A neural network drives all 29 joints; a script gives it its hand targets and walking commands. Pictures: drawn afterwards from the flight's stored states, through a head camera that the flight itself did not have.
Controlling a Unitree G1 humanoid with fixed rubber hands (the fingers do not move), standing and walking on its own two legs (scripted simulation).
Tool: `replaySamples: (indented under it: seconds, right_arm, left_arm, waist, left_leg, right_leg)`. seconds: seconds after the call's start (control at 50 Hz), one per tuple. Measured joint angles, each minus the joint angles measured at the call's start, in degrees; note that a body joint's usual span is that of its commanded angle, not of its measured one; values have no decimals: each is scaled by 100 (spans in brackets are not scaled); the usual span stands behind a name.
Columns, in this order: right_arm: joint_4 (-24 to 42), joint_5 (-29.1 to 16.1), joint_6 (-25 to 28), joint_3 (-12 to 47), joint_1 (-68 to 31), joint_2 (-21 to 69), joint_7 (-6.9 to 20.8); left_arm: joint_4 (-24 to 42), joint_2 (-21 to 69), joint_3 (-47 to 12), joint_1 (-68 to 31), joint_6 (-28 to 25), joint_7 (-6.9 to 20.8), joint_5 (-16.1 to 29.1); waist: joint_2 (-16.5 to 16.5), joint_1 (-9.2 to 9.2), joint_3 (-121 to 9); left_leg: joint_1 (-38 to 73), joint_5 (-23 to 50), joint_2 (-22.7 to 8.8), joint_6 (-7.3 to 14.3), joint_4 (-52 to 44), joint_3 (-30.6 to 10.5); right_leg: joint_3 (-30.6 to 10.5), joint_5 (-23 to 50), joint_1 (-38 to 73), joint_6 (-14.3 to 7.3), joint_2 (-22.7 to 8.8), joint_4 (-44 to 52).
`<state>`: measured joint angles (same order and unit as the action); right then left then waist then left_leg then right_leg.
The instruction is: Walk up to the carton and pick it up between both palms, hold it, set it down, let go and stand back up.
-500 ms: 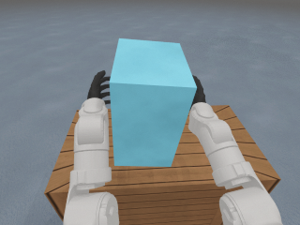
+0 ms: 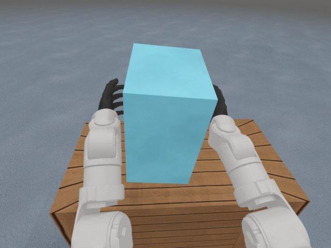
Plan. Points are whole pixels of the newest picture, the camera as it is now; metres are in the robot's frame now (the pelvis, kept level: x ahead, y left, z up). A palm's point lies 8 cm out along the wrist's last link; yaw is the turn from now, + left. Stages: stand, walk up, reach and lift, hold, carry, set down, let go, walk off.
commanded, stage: set down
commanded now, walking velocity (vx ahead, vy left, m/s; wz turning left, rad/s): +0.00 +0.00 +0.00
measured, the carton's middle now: (162, 117) +0.39 +0.00 +0.18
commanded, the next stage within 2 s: none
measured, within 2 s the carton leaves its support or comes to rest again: neither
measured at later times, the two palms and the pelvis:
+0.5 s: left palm (118, 131) +0.39 +0.12 +0.14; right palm (216, 135) +0.36 -0.13 +0.14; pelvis +0.01 +0.00 +0.00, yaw +0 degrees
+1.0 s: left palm (117, 136) +0.40 +0.13 +0.11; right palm (209, 137) +0.38 -0.13 +0.12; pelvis +0.02 +0.00 +0.00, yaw +0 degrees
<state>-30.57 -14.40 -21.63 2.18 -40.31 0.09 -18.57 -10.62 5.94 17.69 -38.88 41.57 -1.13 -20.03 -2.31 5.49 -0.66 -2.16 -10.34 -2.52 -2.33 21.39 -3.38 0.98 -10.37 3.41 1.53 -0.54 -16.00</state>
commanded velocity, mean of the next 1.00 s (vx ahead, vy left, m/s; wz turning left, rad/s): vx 0.00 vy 0.00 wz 0.00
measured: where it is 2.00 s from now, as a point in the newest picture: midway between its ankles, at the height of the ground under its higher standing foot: outside the picture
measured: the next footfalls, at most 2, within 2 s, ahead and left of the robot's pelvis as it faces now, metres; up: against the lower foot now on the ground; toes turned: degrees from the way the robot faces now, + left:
none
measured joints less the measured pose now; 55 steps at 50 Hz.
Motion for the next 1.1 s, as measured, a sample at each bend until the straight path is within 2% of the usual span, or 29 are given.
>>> replaySamples:
  seconds: [0.06, 0.16, 0.22, 0.26, 0.32, 0.42, 0.52, 0.72, 0.88, 1.1]
  right_arm:
    - [-148, 232, 241, -213, -28, 155, 114]
    - [-659, 1104, 844, -1055, -187, 584, 391]
    - [-850, 1504, 1257, -1395, -137, 740, 462]
    - [-904, 1614, 1544, -1444, -27, 777, 473]
    - [-998, 1580, 1949, -1362, 162, 747, 465]
    - [-1239, 1350, 2547, -1154, 454, 590, 533]
    - [-1273, 1058, 2837, -966, 582, 428, 491]
    - [-1565, 1298, 2673, -1148, 269, 402, 448]
    - [-1723, 1555, 2809, -1199, 323, 526, 395]
    - [-1912, 1793, 3178, -1489, 523, 733, 382]
  left_arm:
    - [-115, 69, 176, -14, -258, 65, -76]
    - [-855, 114, 590, -354, -790, 339, -458]
    - [-1254, 40, 569, -421, -1032, 465, -561]
    - [-1360, -7, 461, -331, -1188, 481, -536]
    - [-1429, -22, 293, -111, -1450, 401, -405]
    - [-1454, 12, -45, 225, -1780, 92, -98]
    - [-1567, -5, -293, 265, -2016, -123, 122]
    - [-2271, -45, 50, -167, -2216, -43, 37]
    - [-2388, -52, 216, -32, -2446, 86, -48]
    - [-2699, -243, -88, 144, -2777, 28, 262]
  waist:
    - [-44, -11, 19]
    - [-142, -94, 184]
    - [-193, -126, 331]
    - [-214, -126, 432]
    - [-232, -114, 539]
    - [-245, -127, 459]
    - [-220, -158, 335]
    - [-194, -203, 323]
    - [-141, -262, 299]
    - [-230, -195, 180]
  left_leg:
    - [77, -1, 16, 5, -14, -6]
    - [264, 53, 74, 21, -127, 8]
    - [347, 97, 112, 34, -205, -14]
    - [370, 102, 123, 40, -218, -33]
    - [334, 79, 115, 44, -183, -49]
    - [55, 30, 51, 30, -87, -22]
    - [-170, 14, -20, 10, -52, 33]
    - [-70, 91, -9, 6, -282, 138]
    - [-21, 56, -1, 16, -324, 155]
    - [-408, 51, 1, 15, -186, 38]
  right_leg:
    - [11, -23, 66, 3, -17, -19]
    - [19, -79, 169, 17, -82, -99]
    - [59, -85, 246, 27, -124, -76]
    - [89, -75, 295, 34, -135, -32]
    - [118, -40, 323, 41, -126, 53]
    - [102, 31, 113, 30, -66, 146]
    - [53, 96, -98, 7, -3, 205]
    - [-18, 61, -151, -1, -34, 177]
    - [-7, 59, -72, 12, -49, 281]
    - [137, 117, -312, 13, -41, 348]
